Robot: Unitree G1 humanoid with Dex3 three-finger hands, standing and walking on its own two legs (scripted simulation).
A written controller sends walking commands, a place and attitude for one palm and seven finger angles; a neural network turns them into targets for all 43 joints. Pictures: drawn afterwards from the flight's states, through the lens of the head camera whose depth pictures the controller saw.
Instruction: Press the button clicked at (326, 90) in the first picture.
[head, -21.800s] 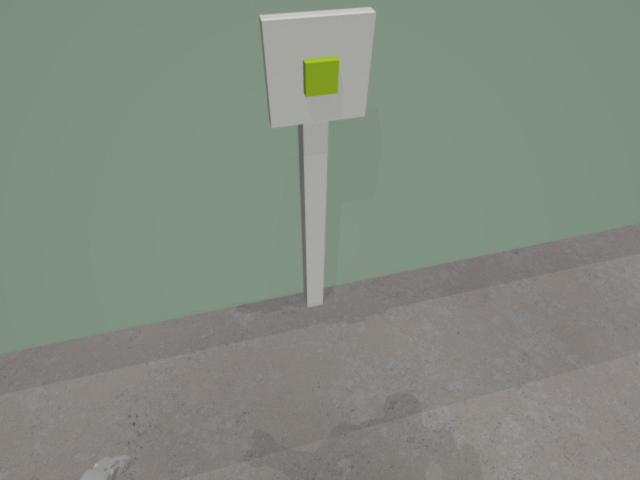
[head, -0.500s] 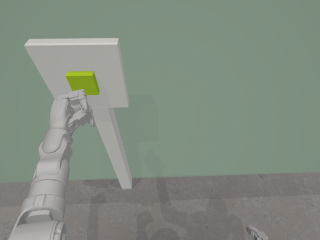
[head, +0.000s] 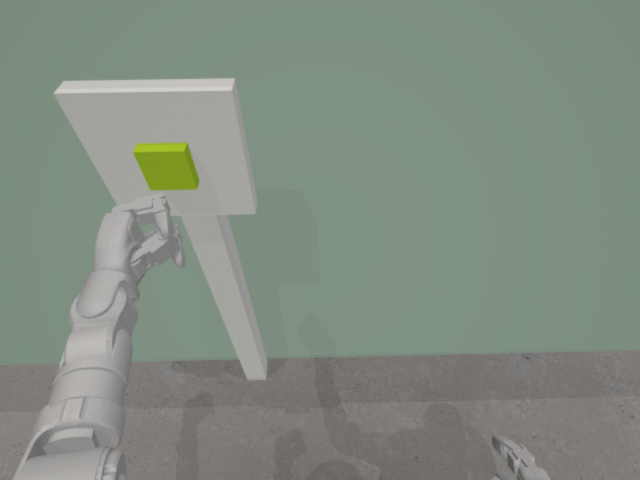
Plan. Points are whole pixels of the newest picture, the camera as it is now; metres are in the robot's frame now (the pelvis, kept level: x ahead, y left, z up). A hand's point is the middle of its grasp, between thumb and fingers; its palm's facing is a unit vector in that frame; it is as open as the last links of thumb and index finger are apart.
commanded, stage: aim a knuckle at the button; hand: left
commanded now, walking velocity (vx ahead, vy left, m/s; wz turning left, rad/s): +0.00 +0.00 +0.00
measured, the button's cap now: (168, 165) +0.49 +0.22 +0.14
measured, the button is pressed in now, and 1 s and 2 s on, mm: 0 0 0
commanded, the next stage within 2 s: press the button with the knuckle in 1.72 s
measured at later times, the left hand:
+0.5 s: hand (181, 236) +0.39 +0.19 +0.11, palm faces +0.06 -1.00 -0.01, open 3.1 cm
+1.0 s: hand (177, 224) +0.39 +0.19 +0.12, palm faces +0.07 -1.00 -0.02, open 3.1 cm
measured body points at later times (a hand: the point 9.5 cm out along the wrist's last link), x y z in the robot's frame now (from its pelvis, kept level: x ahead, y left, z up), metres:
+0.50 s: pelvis +0.01 +0.01 +0.00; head +0.03 +0.00 +0.45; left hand +0.38 +0.24 +0.11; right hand +0.12 -0.25 -0.11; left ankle +0.02 +0.11 -0.72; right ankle -0.02 -0.09 -0.72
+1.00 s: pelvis +0.01 +0.00 +0.00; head +0.03 +0.00 +0.45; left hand +0.38 +0.25 +0.12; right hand +0.13 -0.25 -0.11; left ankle +0.02 +0.11 -0.72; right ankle -0.02 -0.09 -0.72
